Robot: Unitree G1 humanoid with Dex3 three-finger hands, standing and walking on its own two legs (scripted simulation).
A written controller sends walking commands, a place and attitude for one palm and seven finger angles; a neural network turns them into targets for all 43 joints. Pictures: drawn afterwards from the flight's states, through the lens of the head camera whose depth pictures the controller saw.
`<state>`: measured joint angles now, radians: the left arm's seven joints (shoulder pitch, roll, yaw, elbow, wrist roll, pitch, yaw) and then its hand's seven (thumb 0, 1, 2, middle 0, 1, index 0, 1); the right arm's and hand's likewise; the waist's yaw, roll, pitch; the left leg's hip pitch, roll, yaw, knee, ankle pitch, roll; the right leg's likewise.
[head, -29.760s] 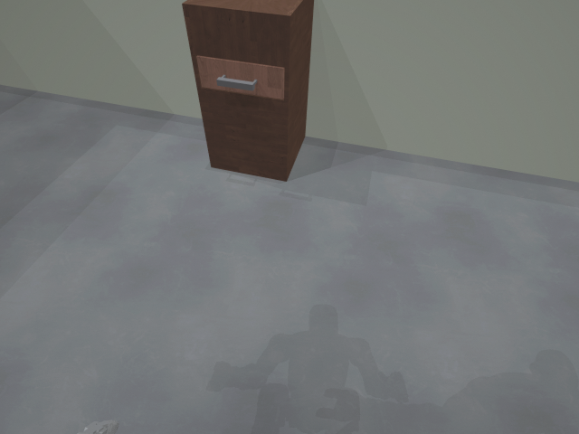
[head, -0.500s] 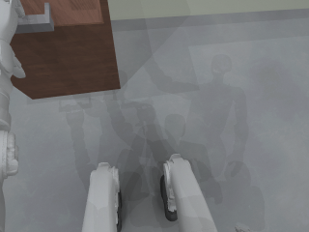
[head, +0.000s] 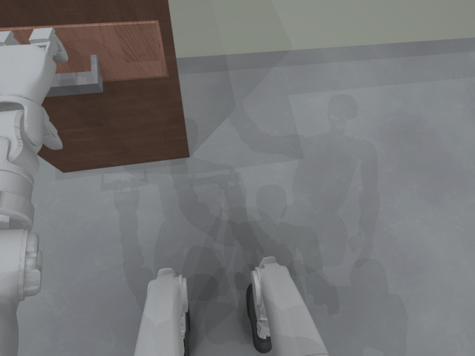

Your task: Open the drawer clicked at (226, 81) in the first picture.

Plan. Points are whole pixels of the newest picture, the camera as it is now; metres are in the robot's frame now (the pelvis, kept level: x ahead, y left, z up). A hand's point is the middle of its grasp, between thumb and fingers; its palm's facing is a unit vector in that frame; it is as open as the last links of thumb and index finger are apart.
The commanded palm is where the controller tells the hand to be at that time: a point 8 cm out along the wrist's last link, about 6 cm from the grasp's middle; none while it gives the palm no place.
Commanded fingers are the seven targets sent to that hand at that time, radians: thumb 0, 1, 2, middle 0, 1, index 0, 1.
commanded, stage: lift the fingers back up to retry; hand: left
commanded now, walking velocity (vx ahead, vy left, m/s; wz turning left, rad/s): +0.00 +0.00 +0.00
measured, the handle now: (51, 74) +0.60 +0.30 -0.05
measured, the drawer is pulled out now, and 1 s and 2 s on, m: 0.00 0.00 0.00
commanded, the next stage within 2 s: re-aim the fingers above the handle in 0.28 s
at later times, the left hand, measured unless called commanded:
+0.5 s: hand (38, 91) +0.53 +0.28 +0.00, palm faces -0.01 -0.04 -1.00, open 13.8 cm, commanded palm +0.52 +0.27 +0.05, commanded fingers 0.00 -0.50 0.30 -0.30 -1.20 -0.30 -1.20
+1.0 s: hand (38, 89) +0.53 +0.28 +0.01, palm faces -0.04 +0.00 -1.00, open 13.8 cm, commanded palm +0.51 +0.27 +0.05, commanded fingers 0.00 -0.50 0.30 -0.30 -1.20 -0.30 -1.20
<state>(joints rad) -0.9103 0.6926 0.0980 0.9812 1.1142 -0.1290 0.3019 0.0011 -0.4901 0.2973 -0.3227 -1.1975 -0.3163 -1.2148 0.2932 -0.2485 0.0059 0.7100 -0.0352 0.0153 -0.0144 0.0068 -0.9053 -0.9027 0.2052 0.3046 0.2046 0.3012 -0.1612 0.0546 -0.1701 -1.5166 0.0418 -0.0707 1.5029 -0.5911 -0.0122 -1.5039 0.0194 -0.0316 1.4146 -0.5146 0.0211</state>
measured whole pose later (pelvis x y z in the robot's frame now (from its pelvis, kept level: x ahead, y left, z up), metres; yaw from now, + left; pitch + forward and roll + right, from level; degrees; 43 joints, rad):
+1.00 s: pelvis +0.01 +0.00 +0.03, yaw +0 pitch +32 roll -4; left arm -0.90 0.66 0.10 1.14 1.16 -0.12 0.42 0.00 -0.49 0.30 -0.32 -1.20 -0.32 -1.20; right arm 0.29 -0.28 0.01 0.71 -0.05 0.03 -0.01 0.01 -0.90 -0.90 0.21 0.30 0.20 0.30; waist -0.18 0.05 -0.17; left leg -1.38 0.05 -0.05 1.39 -0.57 -0.01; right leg -1.38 0.02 -0.01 1.31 -0.49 0.02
